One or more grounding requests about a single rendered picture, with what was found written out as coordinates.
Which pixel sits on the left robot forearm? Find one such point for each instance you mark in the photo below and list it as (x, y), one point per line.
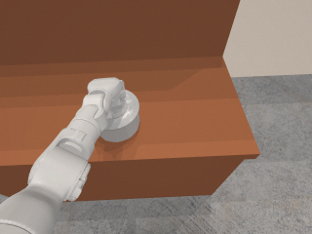
(84, 129)

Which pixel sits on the left robot hand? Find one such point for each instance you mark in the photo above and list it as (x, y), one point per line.
(113, 85)

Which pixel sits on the pot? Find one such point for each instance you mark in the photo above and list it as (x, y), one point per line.
(123, 134)

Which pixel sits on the lid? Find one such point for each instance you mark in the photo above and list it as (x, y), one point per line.
(125, 115)

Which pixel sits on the robot left upper arm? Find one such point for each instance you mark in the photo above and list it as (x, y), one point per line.
(35, 209)

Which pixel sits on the knob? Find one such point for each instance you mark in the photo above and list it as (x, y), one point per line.
(116, 104)

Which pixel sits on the table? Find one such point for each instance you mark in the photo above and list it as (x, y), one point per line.
(192, 133)

